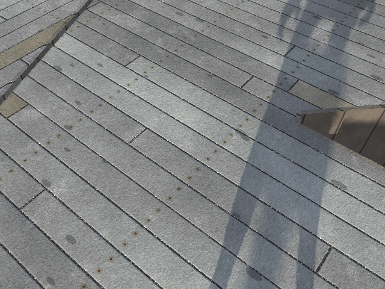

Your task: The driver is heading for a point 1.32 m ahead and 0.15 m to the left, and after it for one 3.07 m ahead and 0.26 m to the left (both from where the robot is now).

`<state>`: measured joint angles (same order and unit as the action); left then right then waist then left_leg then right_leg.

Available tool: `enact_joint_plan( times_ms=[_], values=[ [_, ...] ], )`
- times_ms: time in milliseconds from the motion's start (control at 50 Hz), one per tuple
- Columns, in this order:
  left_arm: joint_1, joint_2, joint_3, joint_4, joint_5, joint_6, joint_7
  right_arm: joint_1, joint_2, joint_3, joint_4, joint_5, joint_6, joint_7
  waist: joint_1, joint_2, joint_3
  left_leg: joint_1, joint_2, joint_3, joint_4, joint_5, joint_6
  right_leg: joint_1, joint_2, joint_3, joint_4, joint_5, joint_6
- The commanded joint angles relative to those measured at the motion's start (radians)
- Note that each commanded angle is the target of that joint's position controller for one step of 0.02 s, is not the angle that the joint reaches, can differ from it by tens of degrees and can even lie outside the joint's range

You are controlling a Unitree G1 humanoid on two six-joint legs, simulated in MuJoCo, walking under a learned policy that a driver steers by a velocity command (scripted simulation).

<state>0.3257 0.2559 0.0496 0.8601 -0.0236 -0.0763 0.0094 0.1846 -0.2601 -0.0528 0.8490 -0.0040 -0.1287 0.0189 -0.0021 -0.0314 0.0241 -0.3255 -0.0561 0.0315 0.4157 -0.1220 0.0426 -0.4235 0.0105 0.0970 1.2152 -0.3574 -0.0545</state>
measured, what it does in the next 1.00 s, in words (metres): walks ahead: right foot, then left foot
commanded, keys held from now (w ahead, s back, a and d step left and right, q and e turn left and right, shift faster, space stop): w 1.00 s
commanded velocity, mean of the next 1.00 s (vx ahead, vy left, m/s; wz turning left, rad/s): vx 0.50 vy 0.00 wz -0.06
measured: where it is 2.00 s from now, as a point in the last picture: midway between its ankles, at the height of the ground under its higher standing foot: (207, 152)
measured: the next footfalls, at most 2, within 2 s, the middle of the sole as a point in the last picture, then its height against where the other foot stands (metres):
right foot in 0.36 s outside the picture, level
left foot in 0.90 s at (183, 235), level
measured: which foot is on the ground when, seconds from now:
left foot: down 0.00-0.38, up 0.40-0.88, down 0.90-1.00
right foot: up 0.00-0.34, down 0.36-0.90, up 0.92-1.00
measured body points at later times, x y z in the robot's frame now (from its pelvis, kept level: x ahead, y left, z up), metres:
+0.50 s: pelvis +0.27 -0.07 +0.00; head +0.29 -0.09 +0.45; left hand +0.41 +0.19 -0.10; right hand +0.32 -0.35 -0.14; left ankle +0.21 +0.09 -0.65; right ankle +0.31 -0.16 -0.74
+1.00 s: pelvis +0.55 -0.02 -0.01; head +0.58 -0.01 +0.44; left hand +0.56 +0.24 -0.15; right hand +0.71 -0.28 -0.11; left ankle +0.63 +0.06 -0.74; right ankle +0.39 -0.16 -0.65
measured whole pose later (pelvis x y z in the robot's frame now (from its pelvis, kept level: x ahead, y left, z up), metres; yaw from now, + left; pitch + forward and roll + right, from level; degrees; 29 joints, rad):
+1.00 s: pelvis +0.55 -0.02 -0.01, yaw -1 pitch +2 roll -1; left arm 0.36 0.26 0.04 0.92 -0.03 -0.08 0.00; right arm 0.11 -0.26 -0.04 0.80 0.01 -0.10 0.04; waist 0.03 -0.01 0.03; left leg -0.43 -0.02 0.06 0.54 -0.15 0.06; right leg -0.27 0.00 0.04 1.09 -0.46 -0.04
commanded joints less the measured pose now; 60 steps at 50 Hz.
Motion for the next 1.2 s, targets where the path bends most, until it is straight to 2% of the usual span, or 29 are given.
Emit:
enact_joint_plan(
  times_ms=[20, 120, 180, 260, 300, 340, 360, 380, 400, 420, 440, 460, 480, 520, 560, 680, 800, 860, 880, 900, 920, 940, 960, 980, 1000, 1020, 1060, 1120, 1200],
  values=[
    [0.027, 0.042, 0.012, -0.07, 0.007, -0.01, -0.001, 0.03, -0.068, -0.009, -0.022, -0.003, -0.01, 0.006, 0.018, 0.089, -0.045, 0.151, 0.275, -0.315, -0.265, 0.019, 0.2, -0.179, -0.121, 0.012, -0.041, 0.061, -0.003],
    [-0.128, 0.026, -0.007, -0.135, 0.024, -0.013, -0.004, 0.094, -0.141, -0.024, 0.013, 0.012, -0.003, -0.005, -0.011, 0.075, -0.004, 0.136, 0.265, -0.188, -0.315, 0.122, 0.205, -0.229, -0.147, -0.038, -0.34, 0.259, 0.027],
    [-0.234, 0.025, -0.013, -0.161, 0.015, -0.019, -0.014, 0.141, -0.157, -0.022, 0.03, 0.023, 0.01, -0.008, -0.047, 0.088, 0.011, 0.136, 0.233, -0.118, -0.298, 0.129, 0.169, -0.165, -0.11, -0.08, -0.522, 0.384, 0.036],
    [-0.339, 0.049, -0.01, -0.208, 0.002, -0.023, -0.031, 0.211, -0.17, -0.02, 0.062, 0.032, 0.027, -0.008, -0.075, 0.103, 0.031, 0.238, 0.284, -0.138, -0.251, 0.085, 0.148, -0.153, -0.086, -0.088, -0.635, 0.356, 0.019],
    [-0.336, 0.07, -0.003, -0.22, 0.002, -0.029, -0.039, 0.21, -0.182, -0.023, 0.068, 0.033, 0.04, -0.01, -0.053, 0.111, 0.026, 0.287, 0.31, -0.15, -0.203, 0.117, 0.131, -0.113, -0.07, -0.097, -0.681, 0.289, -0.006],
    [-0.174, 0.122, 0.028, -0.175, 0.009, -0.032, -0.036, 0.187, -0.178, -0.018, 0.064, 0.029, 0.051, -0.013, 0.043, 0.101, -0.065, 0.277, 0.26, -0.097, 0.002, 0.363, 0.092, 0.125, -0.02, -0.139, -0.735, 0.262, -0.045],
    [0.014, 0.186, 0.055, -0.13, 0.015, -0.032, -0.027, 0.176, -0.143, -0.003, 0.046, 0.015, 0.051, -0.015, 0.12, 0.055, -0.188, 0.149, 0.205, -0.043, 0.252, 0.338, 0.055, 0.391, -0.099, -0.052, -0.716, 0.278, -0.094],
    [0.144, 0.301, 0.082, -0.112, 0.03, -0.022, -0.022, 0.26, -0.037, 0.031, 0.019, 0.005, 0.031, -0.012, 0.118, -0.18, -0.327, -0.261, 0.055, 0.036, 0.663, -0.016, -0.02, 0.781, -0.356, 0.361, -0.757, 0.189, -0.237],
    [0.182, 0.245, 0.066, -0.1, 0.02, -0.02, -0.027, 0.274, -0.053, 0.03, 0.031, 0.016, 0.007, -0.009, 0.119, -0.233, -0.394, -0.411, 0.026, -0.106, 0.837, -0.437, -0.015, 0.816, -0.424, 0.637, -0.898, 0.103, -0.284],
    [0.109, 0.182, 0.045, -0.108, 0.017, -0.023, -0.03, 0.196, -0.147, 0.003, 0.01, 0.044, -0.004, -0.004, 0.103, -0.153, -0.254, -0.492, 0.089, -0.131, 0.902, -0.381, 0.005, 0.701, -0.389, 0.518, -0.911, 0.085, -0.236],
    [0.021, 0.147, 0.033, -0.127, 0.015, -0.022, -0.032, 0.13, -0.15, 0.002, -0.008, 0.045, -0.004, -0.006, 0.074, -0.096, -0.167, -0.478, 0.139, -0.103, 0.87, -0.284, 0.013, 0.561, -0.346, 0.373, -0.926, 0.156, -0.205],
    [-0.045, 0.116, 0.023, -0.134, 0.019, -0.023, -0.038, 0.097, -0.135, 0.0, -0.011, 0.028, 0.003, -0.01, 0.046, -0.037, -0.104, -0.438, 0.17, -0.093, 0.812, -0.213, 0.008, 0.434, -0.3, 0.277, -0.962, 0.224, -0.189],
    [-0.082, 0.096, 0.018, -0.138, 0.024, -0.027, -0.041, 0.106, -0.121, -0.005, -0.01, 0.018, 0.016, -0.013, 0.011, -0.051, -0.079, -0.376, 0.198, -0.1, 0.756, -0.163, 0.003, 0.348, -0.265, 0.209, -0.998, 0.271, -0.174],
    [-0.092, 0.095, 0.02, -0.122, 0.025, -0.039, -0.046, 0.133, -0.081, 0.0, 0.0, 0.016, 0.042, -0.013, -0.02, -0.058, -0.064, -0.306, 0.202, -0.089, 0.715, -0.108, -0.011, 0.264, -0.231, 0.132, -1.05, 0.343, -0.181],
    [-0.063, 0.116, 0.027, -0.097, 0.026, -0.046, -0.04, 0.101, -0.076, -0.003, -0.014, 0.011, 0.054, -0.017, -0.026, -0.035, -0.039, -0.343, 0.202, -0.088, 0.651, -0.039, -0.026, 0.257, -0.225, 0.079, -1.073, 0.423, -0.191],
    [0.034, 0.138, 0.031, -0.037, 0.02, -0.031, -0.015, -0.117, -0.046, 0.006, -0.077, 0.009, 0.043, -0.004, 0.038, -0.026, 0.016, -0.362, 0.169, -0.053, 0.295, 0.233, -0.031, 0.303, -0.194, -0.027, -1.097, 0.425, -0.152],
    [0.12, 0.157, 0.037, 0.028, 0.007, -0.008, -0.007, -0.263, -0.058, 0.011, -0.143, 0.022, 0.03, 0.025, 0.073, -0.029, 0.063, -0.384, 0.139, -0.044, 0.14, 0.156, 0.009, 0.472, -0.264, -0.013, -1.038, 0.43, -0.14],
    [0.09, 0.178, 0.044, 0.032, 0.005, 0.006, -0.001, -0.2, -0.093, -0.003, -0.138, 0.021, 0.022, 0.034, 0.021, -0.055, 0.012, -0.24, 0.095, -0.007, 0.103, 0.049, 0.047, 0.517, -0.272, -0.02, -0.937, 0.656, -0.113],
    [0.069, 0.175, 0.043, 0.032, 0.003, 0.011, 0.002, -0.101, -0.109, -0.016, -0.112, 0.023, 0.022, 0.028, -0.038, -0.061, -0.049, -0.094, 0.058, 0.028, 0.074, 0.052, 0.07, 0.506, -0.245, -0.05, -0.821, 0.821, -0.097],
    [0.065, 0.151, 0.033, 0.025, 0.009, 0.014, 0.004, 0.066, -0.16, -0.041, -0.062, 0.02, 0.024, 0.019, -0.106, -0.038, -0.157, 0.155, 0.066, 0.015, 0.085, 0.086, 0.103, 0.417, -0.189, -0.089, -0.621, 0.842, -0.067],
    [0.113, 0.101, 0.012, 0.0, 0.035, 0.006, 0.003, 0.235, -0.251, -0.064, -0.034, 0.007, 0.029, 0.009, -0.133, 0.122, -0.319, 0.514, 0.293, -0.256, 0.123, 0.121, 0.192, 0.139, -0.105, -0.134, -0.269, 0.496, -0.024],
    [0.209, -0.004, -0.017, 0.01, 0.022, -0.018, -0.007, 0.264, -0.264, -0.063, -0.019, 0.008, 0.033, 0.015, -0.08, 0.344, -0.426, 0.751, 0.452, -0.709, -0.039, -0.119, 0.309, -0.201, 0.056, -0.054, -0.002, -0.204, 0.023],
    [0.118, 0.118, 0.011, 0.008, -0.008, -0.037, -0.011, 0.237, -0.178, -0.04, -0.024, 0.018, 0.032, 0.014, -0.11, 0.225, -0.335, 0.685, 0.422, -0.706, -0.105, -0.247, 0.259, -0.311, -0.004, 0.038, 0.096, -0.212, 0.004],
    [0.021, 0.151, 0.021, -0.025, -0.025, -0.046, -0.011, 0.15, -0.147, -0.029, -0.04, 0.02, 0.032, 0.01, -0.092, 0.167, -0.192, 0.539, 0.397, -0.567, -0.129, -0.207, 0.215, -0.357, -0.054, 0.007, 0.086, -0.112, -0.009],
    [-0.032, 0.139, 0.021, -0.033, -0.015, -0.045, -0.004, 0.08, -0.125, -0.021, -0.052, 0.014, 0.032, 0.012, -0.063, 0.075, -0.115, 0.388, 0.36, -0.461, -0.16, -0.106, 0.196, -0.317, -0.101, -0.019, 0.044, -0.022, -0.006],
    [-0.039, 0.123, 0.026, -0.037, 0.001, -0.039, 0.001, 0.042, -0.106, -0.016, -0.057, 0.004, 0.028, 0.015, -0.029, 0.074, -0.071, 0.276, 0.329, -0.386, -0.187, -0.017, 0.189, -0.267, -0.131, -0.02, -0.012, 0.035, -0.001],
    [0.006, 0.082, 0.024, -0.025, 0.005, -0.015, 0.003, 0.025, -0.086, -0.013, -0.049, -0.003, 0.021, 0.018, 0.013, 0.104, -0.065, 0.177, 0.287, -0.306, -0.247, 0.018, 0.192, -0.18, -0.159, -0.018, -0.067, 0.087, 0.009],
    [-0.041, 0.083, 0.028, -0.043, 0.02, 0.005, 0.008, 0.055, -0.122, -0.022, -0.022, 0.0, 0.008, 0.009, 0.022, 0.096, -0.022, 0.144, 0.273, -0.215, -0.289, 0.16, 0.2, -0.231, -0.169, -0.029, -0.161, 0.185, 0.034],
    [-0.169, 0.061, 0.023, -0.08, 0.024, -0.002, 0.0, 0.12, -0.133, -0.024, 0.012, 0.008, 0.021, -0.012, -0.011, 0.08, -0.006, 0.192, 0.241, -0.125, -0.29, 0.258, 0.168, -0.284, -0.156, -0.05, -0.383, 0.387, 0.054]
  ],
)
